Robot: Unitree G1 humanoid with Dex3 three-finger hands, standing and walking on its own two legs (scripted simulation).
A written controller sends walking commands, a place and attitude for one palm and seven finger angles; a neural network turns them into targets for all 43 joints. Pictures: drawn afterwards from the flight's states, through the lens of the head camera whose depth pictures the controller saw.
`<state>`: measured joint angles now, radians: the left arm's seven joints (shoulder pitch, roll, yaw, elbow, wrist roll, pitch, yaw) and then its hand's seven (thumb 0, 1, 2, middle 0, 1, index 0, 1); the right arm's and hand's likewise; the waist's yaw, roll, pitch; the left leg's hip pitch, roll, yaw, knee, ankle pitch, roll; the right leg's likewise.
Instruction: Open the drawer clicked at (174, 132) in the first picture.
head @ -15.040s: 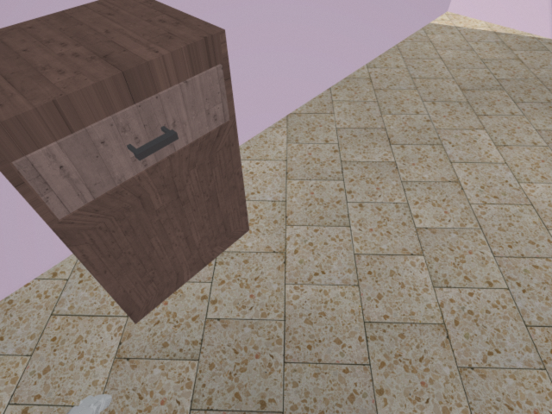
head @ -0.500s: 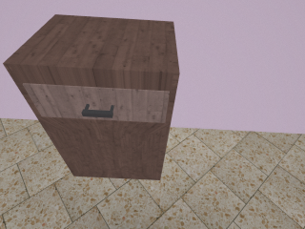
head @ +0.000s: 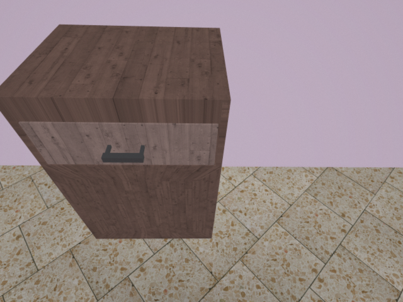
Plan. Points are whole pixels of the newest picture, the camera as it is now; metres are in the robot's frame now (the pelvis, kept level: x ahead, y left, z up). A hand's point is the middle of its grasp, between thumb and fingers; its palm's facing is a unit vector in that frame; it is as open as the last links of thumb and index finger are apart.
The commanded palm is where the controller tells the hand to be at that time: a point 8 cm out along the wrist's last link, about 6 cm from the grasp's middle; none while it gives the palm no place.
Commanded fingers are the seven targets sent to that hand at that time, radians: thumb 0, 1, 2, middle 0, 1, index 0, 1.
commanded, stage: come to a stop and stand still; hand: left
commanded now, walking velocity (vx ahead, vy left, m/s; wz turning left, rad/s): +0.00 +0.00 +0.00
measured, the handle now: (124, 152) +0.51 +0.26 -0.07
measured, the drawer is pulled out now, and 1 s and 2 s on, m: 0.00 0.00 0.00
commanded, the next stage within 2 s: look again from close up in 1.00 s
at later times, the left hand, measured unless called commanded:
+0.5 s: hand out of the picture +0.03 +0.16 -0.17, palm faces +0.00 -0.98 -0.22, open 7.4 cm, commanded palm none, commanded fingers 0.00 0.90 0.90 -0.20 -0.30 -0.20 -0.30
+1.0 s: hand out of the picture +0.03 +0.13 -0.18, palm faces +0.02 -0.98 -0.18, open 7.4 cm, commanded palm none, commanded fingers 0.00 0.90 0.90 -0.20 -0.30 -0.20 -0.30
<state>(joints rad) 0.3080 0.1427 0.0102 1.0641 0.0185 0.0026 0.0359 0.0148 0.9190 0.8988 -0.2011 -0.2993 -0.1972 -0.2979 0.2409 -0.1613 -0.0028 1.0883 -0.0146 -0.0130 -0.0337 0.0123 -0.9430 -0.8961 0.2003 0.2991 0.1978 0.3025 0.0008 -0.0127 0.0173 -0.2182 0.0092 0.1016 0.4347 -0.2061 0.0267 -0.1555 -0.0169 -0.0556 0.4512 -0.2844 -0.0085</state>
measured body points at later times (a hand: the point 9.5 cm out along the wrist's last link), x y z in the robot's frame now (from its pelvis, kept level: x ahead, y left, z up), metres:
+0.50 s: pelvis +0.02 -0.02 +0.00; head +0.03 -0.03 +0.45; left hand +0.03 +0.21 -0.16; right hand +0.01 -0.23 -0.17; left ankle +0.02 +0.10 -0.74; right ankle -0.03 -0.11 -0.74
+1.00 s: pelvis +0.05 -0.03 +0.00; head +0.06 -0.04 +0.45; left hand +0.03 +0.19 -0.16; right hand +0.06 -0.25 -0.17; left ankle +0.02 +0.10 -0.74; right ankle -0.03 -0.11 -0.74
